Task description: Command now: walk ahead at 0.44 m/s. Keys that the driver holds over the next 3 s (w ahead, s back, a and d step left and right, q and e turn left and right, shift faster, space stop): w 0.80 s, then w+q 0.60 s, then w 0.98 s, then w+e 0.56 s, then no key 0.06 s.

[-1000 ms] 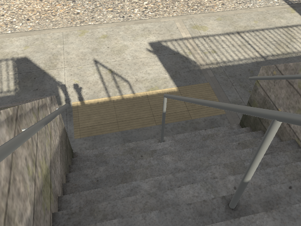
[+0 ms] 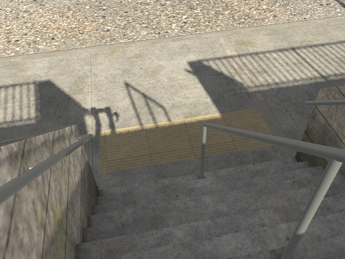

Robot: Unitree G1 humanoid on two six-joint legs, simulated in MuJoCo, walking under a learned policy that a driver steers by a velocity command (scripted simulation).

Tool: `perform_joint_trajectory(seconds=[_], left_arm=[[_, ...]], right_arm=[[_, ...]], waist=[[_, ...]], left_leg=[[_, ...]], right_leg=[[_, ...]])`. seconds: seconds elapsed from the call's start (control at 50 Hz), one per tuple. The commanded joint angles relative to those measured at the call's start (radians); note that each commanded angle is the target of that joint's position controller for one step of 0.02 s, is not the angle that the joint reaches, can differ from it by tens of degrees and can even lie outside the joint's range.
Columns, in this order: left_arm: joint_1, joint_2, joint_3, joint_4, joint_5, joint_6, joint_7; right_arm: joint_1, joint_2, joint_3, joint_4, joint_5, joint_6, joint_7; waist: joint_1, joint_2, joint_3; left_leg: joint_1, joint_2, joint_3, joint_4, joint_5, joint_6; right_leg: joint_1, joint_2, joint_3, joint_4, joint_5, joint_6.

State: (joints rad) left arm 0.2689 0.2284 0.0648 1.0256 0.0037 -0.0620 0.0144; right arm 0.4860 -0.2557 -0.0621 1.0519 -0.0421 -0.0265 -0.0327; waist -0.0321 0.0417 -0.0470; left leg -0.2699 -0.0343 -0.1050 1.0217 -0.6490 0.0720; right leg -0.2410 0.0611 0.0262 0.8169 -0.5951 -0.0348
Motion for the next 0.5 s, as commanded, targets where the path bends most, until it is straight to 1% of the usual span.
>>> perform_joint_trajectory(seconds=[0.02,0.04,0.06,0.08,0.1,0.12,0.14,0.16,0.18,0.2,0.22,0.24,0.26,0.28,0.3,0.32,0.34,0.36,0.38,0.4,0.42,0.44,0.46,0.48,0.5], left_arm=[[0.428,0.166,0.026,0.106,0.010,0.016,0.006],[0.352,0.160,0.022,0.078,0.032,0.022,0.013],[0.286,0.146,0.020,0.057,0.047,0.027,0.017],[0.241,0.119,0.007,0.023,0.046,0.026,0.016],[0.146,0.043,-0.018,0.021,0.027,0.000,0.024],[0.116,0.048,-0.025,0.017,0.032,-0.006,0.033],[0.056,0.030,-0.025,0.002,0.005,-0.024,0.040],[0.021,0.056,-0.024,0.019,-0.003,-0.029,0.046],[0.041,0.072,-0.019,0.027,0.003,-0.033,0.045],[0.046,0.085,-0.018,0.038,0.006,-0.039,0.043],[0.002,0.102,-0.021,0.060,0.007,-0.037,0.033],[0.032,0.099,-0.022,0.060,0.031,-0.028,0.022],[0.043,0.128,-0.010,0.072,0.037,0.004,0.027],[0.029,0.098,-0.010,0.053,0.051,0.025,0.037],[0.053,0.008,-0.028,0.018,0.052,0.035,0.036],[0.280,-0.072,-0.044,-0.015,-0.003,0.020,0.046],[0.283,-0.015,-0.042,0.037,0.003,0.033,0.053],[0.255,0.015,-0.043,0.058,0.046,0.048,0.052],[0.121,0.041,-0.039,-0.003,0.080,0.040,0.051],[-0.001,0.077,-0.026,-0.019,0.094,0.052,0.033],[-0.085,0.045,-0.035,-0.072,0.067,0.064,0.017],[-0.094,0.020,-0.047,-0.058,0.054,0.079,0.008],[-0.016,0.010,-0.040,-0.002,0.071,0.094,0.005],[0.026,0.010,-0.040,0.028,0.074,0.105,0.001],[-0.041,0.035,-0.026,0.010,0.055,0.089,-0.010]], right_arm=[[-0.239,-0.100,-0.023,-0.130,-0.005,-0.048,-0.015],[-0.204,-0.120,-0.033,-0.104,0.021,-0.043,-0.010],[-0.139,-0.115,-0.039,-0.062,0.015,-0.028,-0.003],[-0.096,-0.098,-0.035,-0.042,0.004,-0.010,0.003],[-0.125,-0.085,-0.034,-0.046,0.003,-0.020,0.018],[-0.079,-0.062,-0.032,-0.031,0.010,-0.027,0.029],[-0.086,-0.002,-0.006,-0.046,0.014,-0.036,0.048],[-0.082,0.065,0.015,-0.057,0.034,-0.029,0.055],[-0.082,0.056,0.022,-0.061,0.041,-0.020,0.046],[-0.022,0.023,0.018,-0.059,0.032,-0.007,0.027],[0.185,-0.050,-0.002,0.042,0.000,0.008,0.010],[0.293,-0.113,-0.012,0.043,0.010,0.009,-0.003],[0.308,-0.144,-0.029,0.045,0.016,0.016,0.010],[0.277,-0.135,-0.027,0.036,0.013,0.009,0.034],[0.207,-0.105,0.006,0.013,0.041,-0.003,0.058],[0.237,-0.113,0.035,0.060,0.010,-0.022,0.083],[0.277,-0.103,0.025,0.067,0.012,-0.035,0.092],[0.272,-0.102,0.021,0.067,0.018,-0.049,0.092],[0.206,-0.172,0.010,0.060,0.017,-0.075,0.067],[0.168,-0.105,0.035,0.065,0.019,-0.074,0.049],[0.067,-0.026,0.071,0.046,0.024,-0.075,0.022],[0.059,-0.015,0.081,0.050,0.023,-0.071,0.010],[0.094,-0.079,0.065,0.046,0.019,-0.076,0.013],[0.089,-0.127,0.050,0.033,0.028,-0.072,0.013],[0.122,-0.051,0.065,0.059,0.048,-0.082,0.008]], waist=[[0.204,-0.146,0.151],[0.154,-0.111,0.169],[0.109,-0.135,0.171],[0.073,-0.128,0.150],[0.017,-0.085,0.172],[-0.011,-0.151,0.125],[-0.058,-0.043,0.111],[-0.076,-0.096,0.082],[-0.057,-0.106,0.104],[-0.073,-0.116,0.085],[-0.165,-0.164,0.016],[-0.214,-0.070,0.047],[-0.231,-0.014,0.079],[-0.226,0.086,0.169],[-0.125,0.064,0.118],[0.072,0.163,0.080],[0.035,0.125,0.053],[0.021,0.081,0.088],[0.017,0.120,0.075],[0.020,0.022,0.175],[0.087,-0.009,0.300],[0.094,-0.017,0.307],[0.108,-0.006,0.247],[0.114,0.011,0.191],[0.086,-0.020,0.247]], left_leg=[[-0.758,0.000,-0.044,0.162,-0.036,0.011],[-0.670,0.050,0.014,0.107,0.044,0.000],[-0.578,0.069,0.031,0.135,0.196,0.004],[-0.450,0.050,0.081,0.136,0.286,0.003],[-0.347,0.069,-0.005,-0.087,0.633,0.007],[-0.238,0.018,0.080,-0.112,0.753,-0.003],[0.070,-0.020,0.164,-0.257,1.179,-0.022],[0.275,-0.057,0.209,-0.243,1.244,-0.048],[0.324,-0.060,0.221,-0.262,1.197,-0.063],[0.396,-0.081,0.254,-0.229,1.170,-0.062],[0.446,-0.066,0.226,-0.112,1.116,-0.016],[0.383,-0.013,0.218,-0.460,1.041,0.020],[0.343,0.079,0.145,-0.764,0.982,0.054],[0.385,0.188,0.068,-0.943,1.086,0.116],[0.470,0.229,0.025,-0.569,1.378,0.039],[0.517,0.359,-0.072,-0.265,1.754,0.028],[0.461,0.357,-0.138,-0.344,1.298,0.103],[0.314,0.338,-0.178,-0.385,0.947,0.175],[0.224,0.405,-0.346,-0.464,0.501,0.225],[0.062,0.355,-0.380,-0.538,0.352,0.196],[-0.246,0.358,-0.337,-0.560,0.371,0.176],[-0.359,0.315,-0.281,-0.540,0.526,0.145],[-0.417,0.295,-0.223,-0.491,0.654,0.133],[-0.424,0.293,-0.220,-0.466,0.654,0.112],[-0.304,0.227,-0.207,-0.334,0.410,0.110]], right_leg=[[0.470,-0.340,0.473,-0.210,1.030,-0.235],[0.345,-0.320,0.398,-0.233,0.837,-0.218],[0.233,-0.302,0.378,-0.213,0.761,-0.211],[0.095,-0.266,0.319,-0.207,0.795,-0.195],[-0.071,-0.161,0.190,-0.092,0.447,-0.128],[-0.160,-0.121,0.153,-0.024,0.310,-0.119],[-0.477,-0.064,0.033,-0.034,0.195,-0.081],[-0.591,-0.061,0.015,-0.048,0.193,-0.078],[-0.606,-0.074,0.032,-0.009,0.243,-0.091],[-0.598,-0.081,0.058,0.079,0.327,-0.100],[-0.531,-0.090,0.077,0.316,0.448,-0.099],[-0.375,-0.038,-0.024,0.549,0.639,-0.093],[-0.276,0.005,-0.010,0.812,0.612,-0.113],[-0.416,0.113,-0.009,1.241,0.073,-0.138],[-0.647,0.178,0.024,1.436,-0.262,-0.153],[-0.785,0.087,0.070,1.277,-0.209,-0.175],[-0.864,0.021,0.095,1.205,-0.062,-0.186],[-0.878,0.008,0.073,1.246,-0.046,-0.171],[-0.938,-0.019,0.165,1.013,0.144,-0.117],[-0.949,-0.033,0.159,0.942,0.247,-0.062],[-0.789,-0.063,0.159,0.570,0.473,0.013],[-0.622,-0.075,0.065,0.485,0.549,0.048],[-0.461,-0.076,0.015,0.527,0.640,0.042],[-0.388,-0.060,-0.021,0.587,0.612,0.041],[-0.573,-0.096,0.100,0.399,0.855,0.008]])
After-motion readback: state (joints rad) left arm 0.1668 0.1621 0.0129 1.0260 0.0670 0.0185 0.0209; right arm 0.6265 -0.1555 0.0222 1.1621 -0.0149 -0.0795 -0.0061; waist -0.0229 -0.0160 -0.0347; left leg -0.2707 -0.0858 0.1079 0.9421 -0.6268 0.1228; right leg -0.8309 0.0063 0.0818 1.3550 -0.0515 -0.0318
